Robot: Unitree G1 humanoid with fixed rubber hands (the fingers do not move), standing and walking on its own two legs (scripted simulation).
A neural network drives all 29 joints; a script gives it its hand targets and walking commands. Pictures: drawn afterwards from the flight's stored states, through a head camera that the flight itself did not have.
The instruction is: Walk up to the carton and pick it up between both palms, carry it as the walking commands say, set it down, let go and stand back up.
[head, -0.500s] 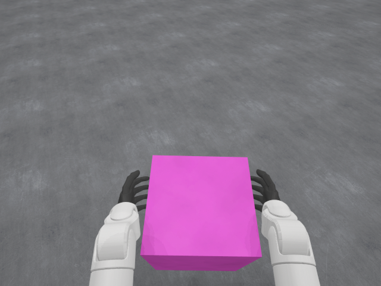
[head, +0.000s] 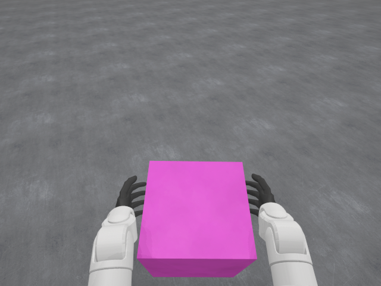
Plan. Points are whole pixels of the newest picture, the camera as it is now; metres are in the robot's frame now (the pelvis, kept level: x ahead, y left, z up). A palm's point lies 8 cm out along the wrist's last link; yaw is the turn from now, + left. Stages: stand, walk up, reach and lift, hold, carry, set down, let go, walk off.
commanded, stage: hold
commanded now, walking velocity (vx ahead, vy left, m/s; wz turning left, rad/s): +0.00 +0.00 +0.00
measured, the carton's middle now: (194, 223) +0.28 +0.01 -0.04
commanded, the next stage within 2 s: set down in 0.02 s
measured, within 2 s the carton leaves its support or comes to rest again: neither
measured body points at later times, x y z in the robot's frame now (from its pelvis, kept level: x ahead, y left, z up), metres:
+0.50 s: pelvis -0.01 -0.01 +0.00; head -0.04 -0.01 +0.45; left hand +0.28 +0.16 +0.00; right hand +0.31 -0.14 +0.01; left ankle +0.02 +0.10 -0.73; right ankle +0.01 -0.13 -0.73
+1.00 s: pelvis -0.02 -0.03 -0.03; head +0.14 -0.03 +0.39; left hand +0.29 +0.15 -0.12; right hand +0.33 -0.15 -0.11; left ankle +0.02 +0.10 -0.73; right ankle +0.01 -0.13 -0.73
